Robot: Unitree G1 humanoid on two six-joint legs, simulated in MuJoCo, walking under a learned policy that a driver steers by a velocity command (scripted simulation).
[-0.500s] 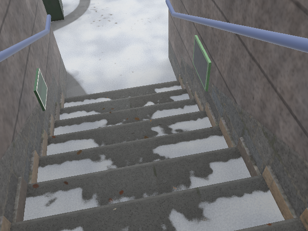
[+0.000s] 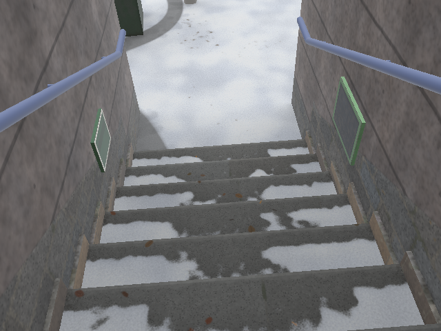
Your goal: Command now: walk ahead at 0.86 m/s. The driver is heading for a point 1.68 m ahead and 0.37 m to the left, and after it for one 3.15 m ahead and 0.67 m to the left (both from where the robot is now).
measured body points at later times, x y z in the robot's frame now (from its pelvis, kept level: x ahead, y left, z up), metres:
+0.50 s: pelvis +0.36 +0.08 -0.20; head +0.36 +0.07 +0.25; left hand +0.58 +0.30 -0.29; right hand +0.21 -0.15 -0.33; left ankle +0.11 +0.14 -0.82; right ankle +0.52 +0.00 -0.91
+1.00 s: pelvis +0.81 +0.11 -0.41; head +0.80 +0.11 +0.04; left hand +0.78 +0.38 -0.55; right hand +0.86 -0.16 -0.55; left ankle +0.78 +0.18 -1.14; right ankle +0.64 -0.01 -0.88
